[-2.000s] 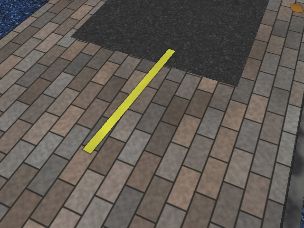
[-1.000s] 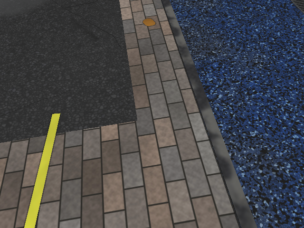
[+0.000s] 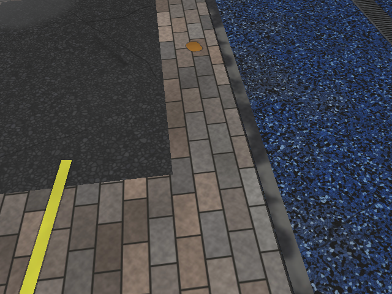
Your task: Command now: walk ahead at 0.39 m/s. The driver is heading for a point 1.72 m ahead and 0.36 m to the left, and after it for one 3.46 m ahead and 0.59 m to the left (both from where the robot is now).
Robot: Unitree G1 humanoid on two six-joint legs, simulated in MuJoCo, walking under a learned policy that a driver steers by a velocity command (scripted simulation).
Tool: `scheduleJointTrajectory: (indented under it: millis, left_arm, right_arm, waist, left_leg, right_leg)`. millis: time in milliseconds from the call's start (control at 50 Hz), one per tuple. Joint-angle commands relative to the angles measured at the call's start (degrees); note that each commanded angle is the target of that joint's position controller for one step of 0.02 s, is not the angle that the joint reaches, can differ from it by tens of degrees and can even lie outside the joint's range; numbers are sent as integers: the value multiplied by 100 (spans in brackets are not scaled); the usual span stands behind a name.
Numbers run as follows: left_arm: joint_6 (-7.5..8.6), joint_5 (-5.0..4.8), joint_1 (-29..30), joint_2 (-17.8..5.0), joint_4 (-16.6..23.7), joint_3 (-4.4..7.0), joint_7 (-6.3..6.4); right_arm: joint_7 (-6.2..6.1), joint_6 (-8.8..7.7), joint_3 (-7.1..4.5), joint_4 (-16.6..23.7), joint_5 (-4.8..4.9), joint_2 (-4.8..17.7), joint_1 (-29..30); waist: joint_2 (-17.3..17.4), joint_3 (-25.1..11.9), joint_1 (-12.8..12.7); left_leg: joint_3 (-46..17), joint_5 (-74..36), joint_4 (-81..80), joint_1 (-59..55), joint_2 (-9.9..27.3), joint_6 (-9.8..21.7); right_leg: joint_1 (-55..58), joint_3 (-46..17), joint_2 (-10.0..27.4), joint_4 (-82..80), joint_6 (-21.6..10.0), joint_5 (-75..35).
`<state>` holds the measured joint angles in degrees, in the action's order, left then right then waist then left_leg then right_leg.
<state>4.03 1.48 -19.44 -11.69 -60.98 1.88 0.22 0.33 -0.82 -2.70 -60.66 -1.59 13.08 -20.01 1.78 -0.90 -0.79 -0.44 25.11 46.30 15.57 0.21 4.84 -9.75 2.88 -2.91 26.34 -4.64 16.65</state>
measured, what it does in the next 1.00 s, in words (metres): walks ahead: left foot, then right foot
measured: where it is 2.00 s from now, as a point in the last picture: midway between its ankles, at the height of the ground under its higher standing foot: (208, 170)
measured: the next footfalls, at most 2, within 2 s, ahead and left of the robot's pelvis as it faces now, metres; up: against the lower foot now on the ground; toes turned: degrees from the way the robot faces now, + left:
left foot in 0.38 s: +0.36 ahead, +0.09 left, +0.00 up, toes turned +4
right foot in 0.92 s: +0.67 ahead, -0.08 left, +0.00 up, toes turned -4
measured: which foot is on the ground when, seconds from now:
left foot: up 0.00-0.36, down 0.38-0.94, up 0.96-1.00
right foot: down 0.00-0.38, up 0.40-0.90, down 0.92-1.00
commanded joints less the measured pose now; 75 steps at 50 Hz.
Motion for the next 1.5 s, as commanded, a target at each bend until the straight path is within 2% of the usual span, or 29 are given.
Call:
scheduleJointTrajectory:
  millis: [20, 120, 260, 320, 360, 380, 400, 420, 440, 460, 520, 600, 800, 860, 900, 920, 940, 960, 980, 1000, 1040, 1100, 1160, 1260, 1360, 1420, 1460, 1480, 1500]
  left_arm:
    - [79, -16, -655, -725, 3, 126, 14]
    - [223, -75, -1040, -438, -170, -1, 61]
    - [214, -46, -1232, -561, -263, -37, 96]
    - [227, -50, -997, -721, -248, 1, 114]
    - [178, -57, -817, -833, -211, 43, 113]
    - [170, -76, -894, -647, -94, -8, 83]
    - [144, -207, -1587, 79, -20, -106, 7]
    - [130, -86, -1201, -515, -17, 47, 0]
    - [140, -58, -605, -605, 199, 94, -17]
    - [172, -39, -278, -534, 278, 86, -37]
    - [-3, 74, -369, -222, 254, 74, -116]
    - [-151, 96, 360, -213, 558, 77, -173]
    - [-95, -26, 2374, -208, 1295, -15, -200]
    - [-24, -26, 2216, -322, 1341, 36, -168]
    - [46, -11, 1064, -514, 988, 155, -84]
    - [106, 73, 65, -718, 683, 254, -24]
    - [126, 232, -860, -1293, 552, 409, 49]
    - [26, 107, -869, -1438, 511, 480, -10]
    - [-18, -45, -217, -1165, 608, 421, -52]
    - [14, -81, 287, -800, 690, 321, -72]
    - [105, -60, 501, -353, 580, 189, -49]
    - [231, -78, 134, -366, 359, 158, -14]
    - [261, -82, -141, -559, 280, 181, -14]
    - [238, -84, -615, -543, 189, 134, -18]
    - [197, -20, -1052, -609, 11, 141, 49]
    - [173, 14, -862, -727, -3, 180, 100]
    - [135, -11, -686, -759, 21, 187, 88]
    - [139, -57, -635, -632, 196, 137, 76]
    - [142, -257, -1308, -104, 286, 64, -7]
  right_arm:
    - [146, -275, -46, 628, -13, 353, 850]
    - [217, -174, -46, 726, -62, 268, 1202]
    - [178, -135, 94, 1363, 48, 149, 2549]
    - [75, -186, -8, 1247, 47, 385, 1891]
    - [-21, -278, -169, 704, 33, 629, 229]
    - [-83, -311, -294, 512, -103, 1024, -660]
    - [-53, -298, -384, 522, -204, 1482, -781]
    - [16, -245, -375, 536, 58, 1280, -349]
    - [23, -261, -275, 654, 113, 911, 341]
    - [50, -324, -185, 685, 102, 549, 627]
    - [0, -469, -40, 442, 62, 163, 454]
    - [-25, -547, -58, 259, 82, 414, -93]
    - [-98, -505, 17, -10, 45, 407, -1125]
    - [-151, -476, -9, -35, -5, 506, -995]
    - [-153, -451, -39, -28, -4, 613, -834]
    - [-142, -446, -23, 28, 44, 585, -726]
    - [-93, -464, 75, 272, 194, 227, -846]
    - [-51, -463, 27, 235, 312, 148, -1303]
    - [-86, -425, -80, 304, 167, 538, -768]
    - [-62, -460, -68, 450, 125, 431, -293]
    - [-21, -387, -78, 490, 9, 257, -113]
    - [84, -196, -59, 471, -79, 39, -221]
    - [125, -115, -66, 754, -79, 119, 513]
    - [144, -143, 15, 1158, 16, 63, 1688]
    - [120, -196, 20, 1421, 30, 166, 2318]
    - [79, -275, -45, 1378, 24, 275, 1955]
    - [-8, -370, -182, 854, -31, 473, 401]
    - [-68, -413, -310, 610, -165, 892, -669]
    - [-44, -385, -449, 541, -191, 1458, -957]
  waist:
    - [-457, 1011, -82]
    - [-562, 705, -7]
    - [-794, 927, -188]
    - [-778, 539, 209]
    - [-625, -321, 910]
    - [-192, -902, 1143]
    - [1076, -1463, 636]
    - [421, -1204, 629]
    - [220, -244, 366]
    - [-112, 157, 274]
    - [-2, 308, -122]
    - [35, 545, -101]
    - [182, 731, 456]
    - [242, 639, 247]
    - [270, 56, -251]
    - [153, -461, -670]
    - [-615, -1291, -830]
    - [-1488, -1889, -571]
    - [-566, -1065, -377]
    - [-384, -339, -263]
    - [-297, 253, 105]
    - [-422, 266, 311]
    - [-434, 494, 254]
    - [-497, 637, -46]
    - [-565, 727, -228]
    - [-610, 554, 46]
    - [-422, -245, 699]
    - [-6, -952, 1055]
    - [1375, -1530, 714]
  left_leg:
    - [-149, -611, 1351, 2838, 347, 96]
    - [299, -1404, 1120, 2758, 374, -256]
    - [763, -2037, -941, 1850, 68, -150]
    - [818, -1809, -1268, 808, -239, 198]
    - [764, -1899, -1782, -1002, -373, 423]
    - [-404, -935, -1901, -2351, 691, 644]
    - [-3458, -302, -2583, -3552, 2363, 1430]
    - [-4127, 447, -3285, -3018, 2197, 1470]
    - [-3110, 521, -3399, -2122, 2043, 1279]
    - [-2440, -209, -3595, -1367, 1788, 1133]
    - [-1232, -1732, -3761, -463, 1259, 803]
    - [-697, -2274, -3999, -504, 1094, 807]
    - [-170, -4103, -3701, -1892, 1060, 594]
    - [-85, -5404, -3140, -2300, 1221, 552]
    - [61, -6559, -1827, -2252, 1121, 411]
    - [212, -5823, -658, -1525, 934, 305]
    - [503, -3490, 1275, 65, 476, 117]
    - [274, 475, 3041, 1533, -528, -12]
    - [-269, 68, 3235, 2074, -89, 84]
    - [-269, -398, 2983, 2150, 119, 87]
    - [-260, -778, 2262, 1670, 439, 26]
    - [-93, -958, 1858, 1398, 482, -135]
    - [70, -1518, 1277, 1945, 625, -294]
    - [365, -2392, -317, 2015, 534, -384]
    - [459, -2264, -1112, 2091, 360, -165]
    - [566, -1637, -1487, 1360, 87, 104]
    - [690, -1767, -1986, -552, -206, 359]
    - [-427, -1405, -2014, -2035, 819, 661]
    - [-3405, -1040, -2705, -3441, 2348, 1522]
  right_leg:
    - [1122, -2841, 1918, -2121, -750, 1492]
    - [1332, -1340, 1397, -1943, -611, -1740]
    - [1028, -726, 1325, -1892, -601, -3370]
    - [1362, -512, 1440, -988, -440, -5444]
    - [1104, -293, 1237, 1008, -267, -5618]
    - [9, -154, 961, 2621, -214, -3711]
    - [-1958, -42, -135, 4833, 6, 1050]
    - [-2476, -728, 5, 5329, -127, 970]
    - [-2727, -658, 365, 5190, -168, 362]
    - [-2536, -626, 564, 4859, -170, -21]
    - [-1796, -572, 805, 4167, -28, -187]
    - [-2418, -299, 942, 3467, 175, -662]
    - [-2659, 215, 594, 900, 180, -1647]
    - [-2184, 267, 374, 531, -74, -1014]
    - [-799, 390, 13, 156, -318, -774]
    - [597, 127, 255, -48, -513, -1017]
    - [2306, -1733, 1794, -102, -963, -501]
    - [3081, -4225, 2828, -872, -1680, -499]
    - [2412, -3575, 2498, -998, -1460, -200]
    - [1554, -2793, 2286, -1196, -1297, -392]
    - [420, -1824, 1768, -1527, -884, -1175]
    - [66, -1237, 1496, -1715, -788, -1812]
    - [97, -958, 1405, -1973, -812, -1847]
    - [448, -572, 1223, -2012, -679, -2434]
    - [1404, -548, 1507, -1733, -685, -2989]
    - [1662, -400, 1595, -1028, -545, -4439]
    - [1265, -107, 1289, 749, -354, -5014]
    - [154, 140, 1018, 2375, -226, -3332]
    - [-1951, 301, -130, 4494, 49, 799]
Velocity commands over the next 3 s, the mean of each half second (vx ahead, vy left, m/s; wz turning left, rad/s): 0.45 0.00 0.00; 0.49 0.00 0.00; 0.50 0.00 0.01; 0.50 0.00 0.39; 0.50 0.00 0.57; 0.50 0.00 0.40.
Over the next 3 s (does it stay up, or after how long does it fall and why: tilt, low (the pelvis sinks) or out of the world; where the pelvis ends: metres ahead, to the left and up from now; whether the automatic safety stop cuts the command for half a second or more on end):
stays up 1.53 0.28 0.00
